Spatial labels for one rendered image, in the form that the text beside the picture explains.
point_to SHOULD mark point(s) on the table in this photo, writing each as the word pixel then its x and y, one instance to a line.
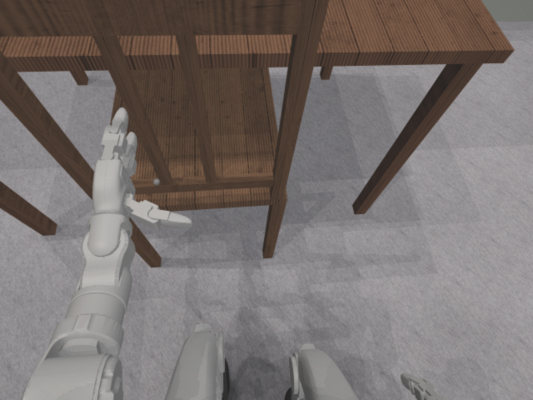
pixel 459 33

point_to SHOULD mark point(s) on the robot left forearm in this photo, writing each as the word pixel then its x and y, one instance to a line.
pixel 93 323

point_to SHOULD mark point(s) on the left robot upper arm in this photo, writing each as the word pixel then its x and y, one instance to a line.
pixel 86 377

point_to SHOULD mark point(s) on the right robot hand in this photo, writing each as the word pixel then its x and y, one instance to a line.
pixel 422 389

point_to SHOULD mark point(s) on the robot thigh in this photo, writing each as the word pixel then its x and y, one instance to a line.
pixel 202 358
pixel 315 376

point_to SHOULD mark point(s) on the robot right thigh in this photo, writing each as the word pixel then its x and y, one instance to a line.
pixel 315 376

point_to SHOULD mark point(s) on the chair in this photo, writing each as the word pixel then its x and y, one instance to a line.
pixel 208 134

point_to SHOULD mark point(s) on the robot left thigh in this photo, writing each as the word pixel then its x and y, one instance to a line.
pixel 202 358

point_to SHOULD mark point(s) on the left robot hand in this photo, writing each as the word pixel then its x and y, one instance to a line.
pixel 111 180

